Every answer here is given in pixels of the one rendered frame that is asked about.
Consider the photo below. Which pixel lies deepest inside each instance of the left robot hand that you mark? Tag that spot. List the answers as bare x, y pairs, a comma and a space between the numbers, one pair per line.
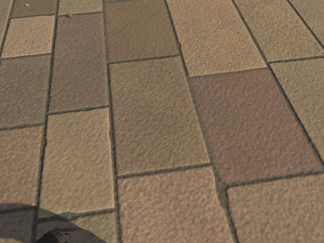
58, 235

